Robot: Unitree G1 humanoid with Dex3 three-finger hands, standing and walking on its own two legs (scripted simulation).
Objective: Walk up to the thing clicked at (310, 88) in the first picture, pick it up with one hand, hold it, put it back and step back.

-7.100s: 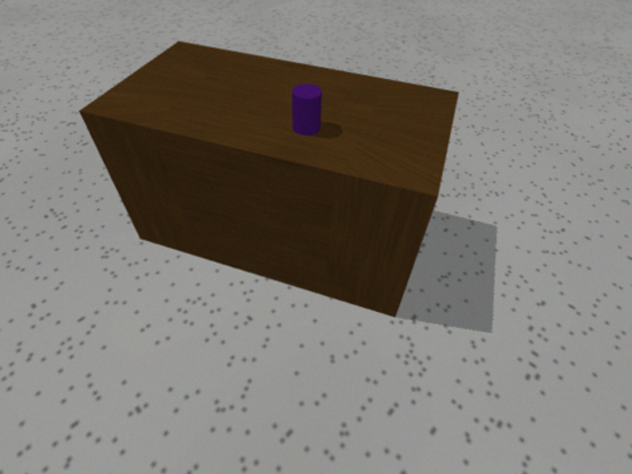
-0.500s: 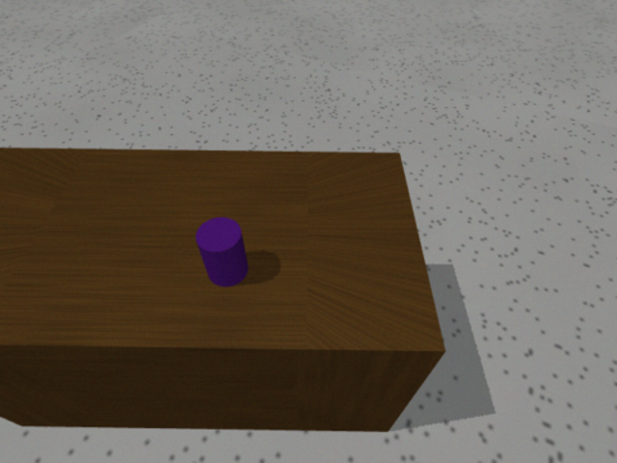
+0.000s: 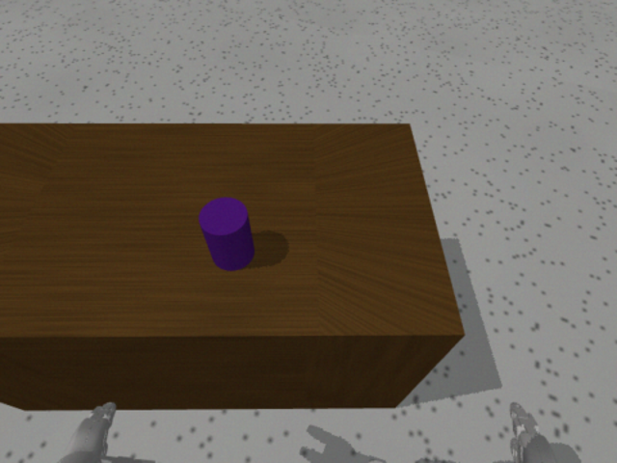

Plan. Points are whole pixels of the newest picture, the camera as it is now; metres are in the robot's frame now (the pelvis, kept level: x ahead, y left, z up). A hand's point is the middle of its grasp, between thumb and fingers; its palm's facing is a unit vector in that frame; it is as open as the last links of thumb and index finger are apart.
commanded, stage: go down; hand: left
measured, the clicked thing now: (228, 235) +0.50 +0.15 -0.10
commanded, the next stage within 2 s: none
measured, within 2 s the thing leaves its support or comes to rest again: neither
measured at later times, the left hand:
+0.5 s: hand (128, 440) +0.17 +0.24 -0.11, palm faces +0.07 -0.95 -0.30, open 17.6 cm
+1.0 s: hand (106, 443) +0.16 +0.26 -0.09, palm faces +0.15 -0.94 -0.30, open 17.6 cm
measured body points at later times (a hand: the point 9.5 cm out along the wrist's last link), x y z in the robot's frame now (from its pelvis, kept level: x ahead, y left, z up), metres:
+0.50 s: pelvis +0.02 +0.01 -0.01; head +0.06 +0.01 +0.44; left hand +0.16 +0.29 -0.08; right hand +0.18 -0.26 -0.09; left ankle -0.04 +0.12 -0.72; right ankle +0.04 -0.14 -0.72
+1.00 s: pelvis +0.00 +0.00 -0.02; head +0.02 +0.00 +0.43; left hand +0.15 +0.31 -0.06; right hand +0.16 -0.25 -0.08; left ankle -0.04 +0.12 -0.72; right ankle +0.04 -0.14 -0.72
